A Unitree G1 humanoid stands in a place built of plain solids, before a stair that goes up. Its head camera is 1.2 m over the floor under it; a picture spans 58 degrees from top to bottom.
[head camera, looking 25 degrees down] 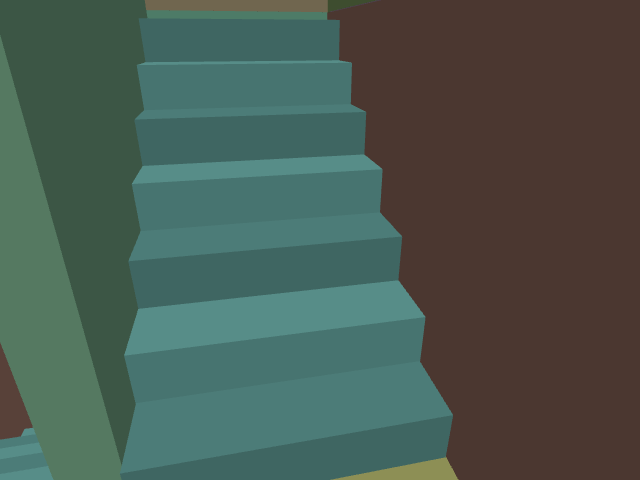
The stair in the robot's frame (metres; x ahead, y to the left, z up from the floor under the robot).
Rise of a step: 0.18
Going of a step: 0.25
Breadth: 0.94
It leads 12 degrees to the left of straight ahead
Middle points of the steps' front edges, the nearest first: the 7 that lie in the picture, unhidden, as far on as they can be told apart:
0.85 0.06 0.18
1.09 0.11 0.37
1.33 0.16 0.55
1.57 0.21 0.73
1.81 0.26 0.92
2.05 0.31 1.10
2.29 0.36 1.28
